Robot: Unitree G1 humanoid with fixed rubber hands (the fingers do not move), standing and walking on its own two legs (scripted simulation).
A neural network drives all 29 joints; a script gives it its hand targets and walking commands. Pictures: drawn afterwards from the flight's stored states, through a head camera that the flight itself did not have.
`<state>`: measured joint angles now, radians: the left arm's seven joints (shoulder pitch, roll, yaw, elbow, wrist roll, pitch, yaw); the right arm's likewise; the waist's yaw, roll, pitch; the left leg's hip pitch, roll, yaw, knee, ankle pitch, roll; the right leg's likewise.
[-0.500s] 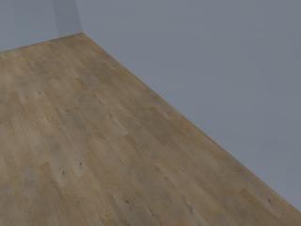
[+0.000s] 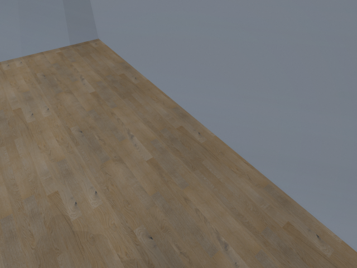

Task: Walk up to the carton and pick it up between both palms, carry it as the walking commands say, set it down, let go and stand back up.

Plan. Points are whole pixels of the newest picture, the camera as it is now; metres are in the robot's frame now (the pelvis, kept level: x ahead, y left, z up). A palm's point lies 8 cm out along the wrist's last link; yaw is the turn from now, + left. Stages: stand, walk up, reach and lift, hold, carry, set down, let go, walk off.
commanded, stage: stand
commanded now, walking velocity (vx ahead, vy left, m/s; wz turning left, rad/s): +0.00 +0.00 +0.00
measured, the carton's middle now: out of the picture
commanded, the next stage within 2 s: walk up in 0.50 s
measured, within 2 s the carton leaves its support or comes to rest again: neither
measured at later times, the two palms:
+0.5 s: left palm out of the picture -0.03 +0.20 -0.15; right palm out of the picture -0.03 -0.20 -0.15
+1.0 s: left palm out of the picture +0.09 +0.20 -0.14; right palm out of the picture -0.02 -0.29 -0.17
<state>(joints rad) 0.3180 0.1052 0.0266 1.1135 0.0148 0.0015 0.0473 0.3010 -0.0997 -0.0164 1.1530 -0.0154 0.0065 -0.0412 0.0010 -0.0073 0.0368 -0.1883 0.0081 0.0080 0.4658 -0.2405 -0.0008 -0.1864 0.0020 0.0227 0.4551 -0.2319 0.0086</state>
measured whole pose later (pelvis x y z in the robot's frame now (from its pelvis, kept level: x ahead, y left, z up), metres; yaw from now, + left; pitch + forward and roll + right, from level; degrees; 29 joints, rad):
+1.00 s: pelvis -0.02 -0.04 -0.03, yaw -11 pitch +1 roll +1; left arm 0.23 0.20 0.05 0.90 0.04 0.01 0.03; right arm 0.24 -0.22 -0.07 0.92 -0.02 0.06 -0.07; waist 0.01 0.05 0.05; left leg -0.45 0.10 0.08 0.99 -0.50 -0.04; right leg -0.40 0.01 -0.08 0.74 -0.34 -0.07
